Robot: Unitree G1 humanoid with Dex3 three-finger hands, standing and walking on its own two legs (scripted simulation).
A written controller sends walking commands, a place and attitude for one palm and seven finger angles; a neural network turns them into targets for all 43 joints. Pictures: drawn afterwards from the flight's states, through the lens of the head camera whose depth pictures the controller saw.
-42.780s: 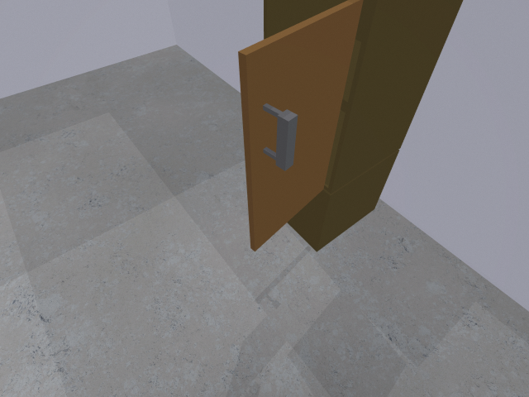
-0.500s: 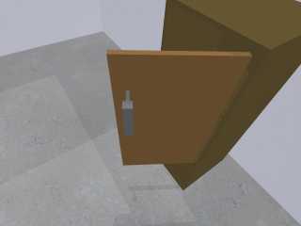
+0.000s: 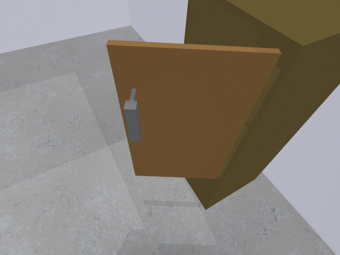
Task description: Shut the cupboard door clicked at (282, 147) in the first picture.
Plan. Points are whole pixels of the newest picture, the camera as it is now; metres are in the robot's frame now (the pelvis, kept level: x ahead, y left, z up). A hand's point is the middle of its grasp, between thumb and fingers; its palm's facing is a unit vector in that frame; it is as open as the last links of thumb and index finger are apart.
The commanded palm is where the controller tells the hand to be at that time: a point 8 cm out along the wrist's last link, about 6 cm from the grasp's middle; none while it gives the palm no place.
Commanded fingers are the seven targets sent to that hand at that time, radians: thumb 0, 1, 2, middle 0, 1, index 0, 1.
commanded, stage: shuffle to correct the standing spot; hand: left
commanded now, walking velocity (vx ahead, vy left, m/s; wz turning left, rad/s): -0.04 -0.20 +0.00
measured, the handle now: (134, 115) +0.42 +0.12 +0.08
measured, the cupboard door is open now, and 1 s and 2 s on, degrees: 59 59 59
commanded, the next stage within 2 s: come to a stop and stand still in 0.52 s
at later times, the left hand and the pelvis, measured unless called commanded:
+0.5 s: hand out of the picture +0.01 +0.15 -0.17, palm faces +0.06 -0.99 -0.16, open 7.3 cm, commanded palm none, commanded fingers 0.00 0.90 0.90 -0.20 -0.30 -0.20 -0.30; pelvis -0.03 -0.04 +0.01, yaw +2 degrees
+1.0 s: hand out of the picture +0.01 +0.07 -0.18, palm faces +0.05 -0.98 -0.19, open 7.3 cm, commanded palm none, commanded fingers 0.00 0.90 0.90 -0.20 -0.30 -0.20 -0.30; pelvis -0.02 -0.12 +0.00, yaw +0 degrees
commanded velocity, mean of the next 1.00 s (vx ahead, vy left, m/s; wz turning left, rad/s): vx -0.01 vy -0.04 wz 0.00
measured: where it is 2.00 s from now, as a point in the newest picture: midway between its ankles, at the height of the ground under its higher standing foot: outside the picture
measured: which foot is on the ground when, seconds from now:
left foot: up 0.00-0.20, down 0.22-0.66, up 0.68-0.92, down 0.94-1.00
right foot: down 0.00-0.24, up 0.26-0.66, down 0.68-1.00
